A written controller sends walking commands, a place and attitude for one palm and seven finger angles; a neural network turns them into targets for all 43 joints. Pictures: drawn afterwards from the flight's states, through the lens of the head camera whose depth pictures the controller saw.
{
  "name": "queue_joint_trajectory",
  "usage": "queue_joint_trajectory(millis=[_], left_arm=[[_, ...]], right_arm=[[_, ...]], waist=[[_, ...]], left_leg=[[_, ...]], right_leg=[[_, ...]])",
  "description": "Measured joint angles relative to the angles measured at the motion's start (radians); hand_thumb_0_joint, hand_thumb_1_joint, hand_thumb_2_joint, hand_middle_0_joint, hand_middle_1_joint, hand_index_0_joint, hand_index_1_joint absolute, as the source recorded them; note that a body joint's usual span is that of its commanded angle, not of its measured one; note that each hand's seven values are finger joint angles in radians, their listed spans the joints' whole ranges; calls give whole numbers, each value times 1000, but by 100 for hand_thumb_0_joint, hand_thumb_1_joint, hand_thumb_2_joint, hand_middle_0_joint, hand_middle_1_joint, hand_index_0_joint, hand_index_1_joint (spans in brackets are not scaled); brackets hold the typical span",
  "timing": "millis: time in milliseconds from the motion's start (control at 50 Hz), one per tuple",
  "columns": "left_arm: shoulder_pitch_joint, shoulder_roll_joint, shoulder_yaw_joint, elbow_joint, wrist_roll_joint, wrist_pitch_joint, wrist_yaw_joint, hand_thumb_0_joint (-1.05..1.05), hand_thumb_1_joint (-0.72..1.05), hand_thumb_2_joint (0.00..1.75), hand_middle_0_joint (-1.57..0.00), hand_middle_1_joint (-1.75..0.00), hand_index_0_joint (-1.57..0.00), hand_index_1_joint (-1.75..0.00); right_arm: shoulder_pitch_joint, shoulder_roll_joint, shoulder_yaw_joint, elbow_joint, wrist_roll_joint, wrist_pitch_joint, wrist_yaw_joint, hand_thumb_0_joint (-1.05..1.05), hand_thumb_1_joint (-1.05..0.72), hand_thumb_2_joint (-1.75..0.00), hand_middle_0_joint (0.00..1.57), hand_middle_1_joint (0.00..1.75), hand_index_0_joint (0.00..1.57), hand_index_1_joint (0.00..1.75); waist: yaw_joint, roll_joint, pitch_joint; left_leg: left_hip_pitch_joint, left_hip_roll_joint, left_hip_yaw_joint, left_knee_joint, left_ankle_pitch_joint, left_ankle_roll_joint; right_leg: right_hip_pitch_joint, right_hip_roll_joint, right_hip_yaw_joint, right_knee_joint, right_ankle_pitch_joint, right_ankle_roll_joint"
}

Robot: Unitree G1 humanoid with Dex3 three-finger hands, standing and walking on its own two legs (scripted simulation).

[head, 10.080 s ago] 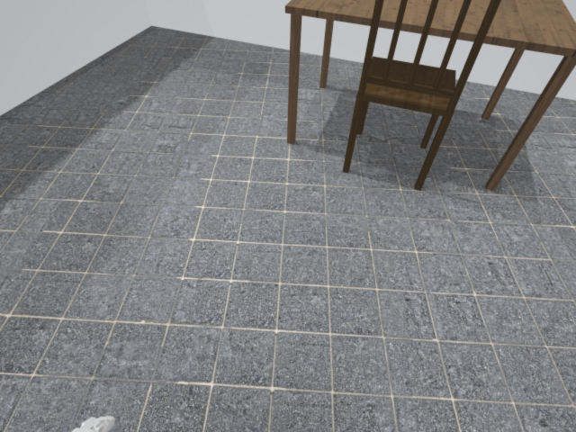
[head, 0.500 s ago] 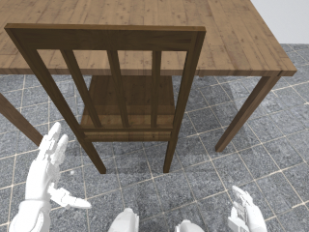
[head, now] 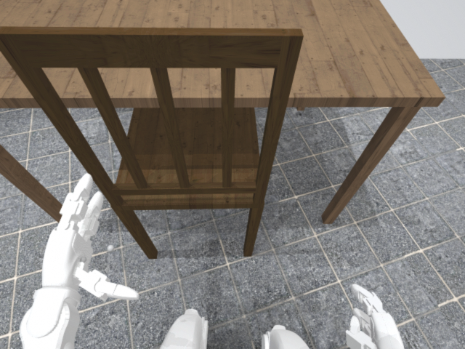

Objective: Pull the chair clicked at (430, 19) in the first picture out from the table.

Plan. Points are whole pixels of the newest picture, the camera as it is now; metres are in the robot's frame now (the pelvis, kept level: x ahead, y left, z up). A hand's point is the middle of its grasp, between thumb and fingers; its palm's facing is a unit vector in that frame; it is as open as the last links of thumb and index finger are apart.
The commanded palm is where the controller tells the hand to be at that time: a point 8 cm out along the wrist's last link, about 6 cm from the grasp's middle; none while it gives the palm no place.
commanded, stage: aim the fingers beside a spindle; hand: left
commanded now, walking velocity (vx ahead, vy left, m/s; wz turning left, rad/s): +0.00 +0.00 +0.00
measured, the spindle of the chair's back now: (174, 140) +0.49 +0.14 +0.03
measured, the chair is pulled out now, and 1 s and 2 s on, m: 0.00 0.00 0.00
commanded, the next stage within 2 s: push the fingers through the gap in 1.58 s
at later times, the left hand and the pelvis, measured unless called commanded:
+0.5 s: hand (118, 228) +0.31 +0.21 +0.02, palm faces +0.07 -1.00 -0.04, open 16.9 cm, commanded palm +0.29 +0.26 +0.02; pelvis -0.01 +0.01 -0.01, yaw -1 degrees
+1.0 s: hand (129, 213) +0.34 +0.21 +0.00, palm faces +0.08 -1.00 -0.04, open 16.9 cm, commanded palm +0.32 +0.25 +0.00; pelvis -0.01 +0.01 -0.03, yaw -1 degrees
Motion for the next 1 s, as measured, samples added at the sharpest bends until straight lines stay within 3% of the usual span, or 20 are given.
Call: queue_joint_trajectory(millis=[560,1000], left_arm=[[-220,17,37,197,25,-23,17,-1,-50,30,-7,-8,-6,-8],[-358,17,33,297,65,-45,65,-1,-50,30,-7,-8,-6,-8]], right_arm=[[4,-5,2,19,-7,30,8,1,-90,-90,20,30,20,30],[-4,1,5,22,-19,71,27,1,-90,-90,20,30,20,30]], waist=[[-19,-7,-4],[-26,-6,-11]], left_leg=[[-100,3,10,64,-11,12],[-187,3,18,124,-30,21]], right_leg=[[-101,0,11,62,-7,10],[-189,-2,19,122,-24,18]])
